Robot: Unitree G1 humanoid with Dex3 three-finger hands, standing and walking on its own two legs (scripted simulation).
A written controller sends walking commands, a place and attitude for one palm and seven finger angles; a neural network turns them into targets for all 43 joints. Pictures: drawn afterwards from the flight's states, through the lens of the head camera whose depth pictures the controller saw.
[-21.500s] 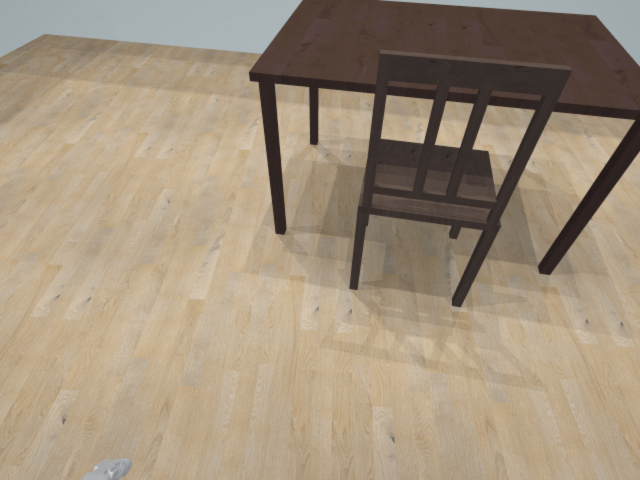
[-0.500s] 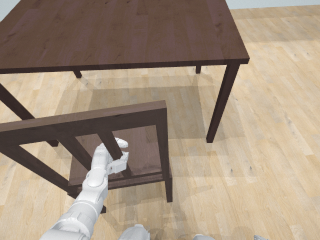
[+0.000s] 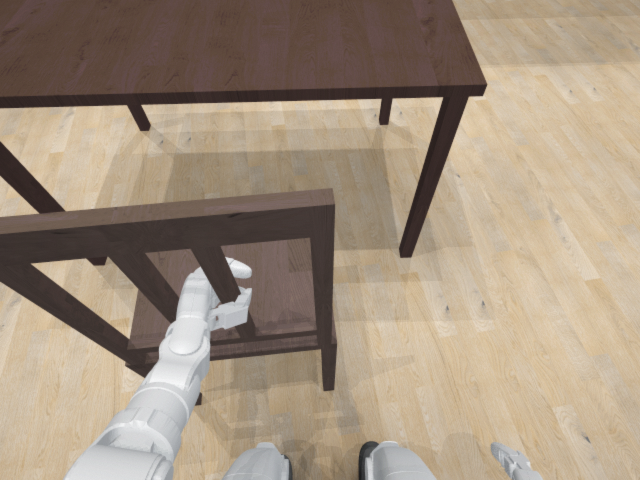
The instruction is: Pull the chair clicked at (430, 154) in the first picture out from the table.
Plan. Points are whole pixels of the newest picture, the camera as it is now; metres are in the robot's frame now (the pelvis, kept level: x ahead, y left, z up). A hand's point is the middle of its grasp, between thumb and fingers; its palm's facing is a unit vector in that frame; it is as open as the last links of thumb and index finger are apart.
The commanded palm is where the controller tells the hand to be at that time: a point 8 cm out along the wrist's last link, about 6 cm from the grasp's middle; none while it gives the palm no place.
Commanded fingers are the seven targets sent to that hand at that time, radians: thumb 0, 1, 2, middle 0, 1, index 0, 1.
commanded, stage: step backward, pulling the chair out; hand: left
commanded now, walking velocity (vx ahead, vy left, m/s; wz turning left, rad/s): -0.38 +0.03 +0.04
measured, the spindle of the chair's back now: (168, 302) +0.36 +0.24 -0.07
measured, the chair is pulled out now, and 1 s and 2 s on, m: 0.24 0.38 0.53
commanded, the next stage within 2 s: stop walking, hand still on the chair in 1.88 s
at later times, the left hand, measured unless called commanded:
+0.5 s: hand (238, 341) +0.29 +0.12 -0.05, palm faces +0.03 -0.98 -0.20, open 5.8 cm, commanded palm +0.27 +0.17 -0.05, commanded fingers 0.00 0.90 0.90 -0.50 -1.45 -0.50 -1.45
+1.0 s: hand (228, 410) +0.21 +0.12 -0.05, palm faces +0.04 -0.98 -0.19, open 5.9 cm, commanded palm +0.20 +0.18 -0.05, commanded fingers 0.00 0.90 0.90 -0.50 -1.45 -0.50 -1.45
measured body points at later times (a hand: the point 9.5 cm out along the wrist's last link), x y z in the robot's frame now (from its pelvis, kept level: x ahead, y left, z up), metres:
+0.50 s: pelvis -0.06 -0.01 +0.01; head +0.03 -0.03 +0.45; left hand +0.29 +0.17 -0.04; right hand +0.03 -0.28 -0.13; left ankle -0.05 +0.12 -0.69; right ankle -0.01 -0.12 -0.72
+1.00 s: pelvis -0.14 -0.01 +0.00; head -0.07 -0.03 +0.44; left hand +0.20 +0.17 -0.04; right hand -0.03 -0.25 -0.15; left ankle -0.14 +0.13 -0.69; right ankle -0.01 -0.12 -0.72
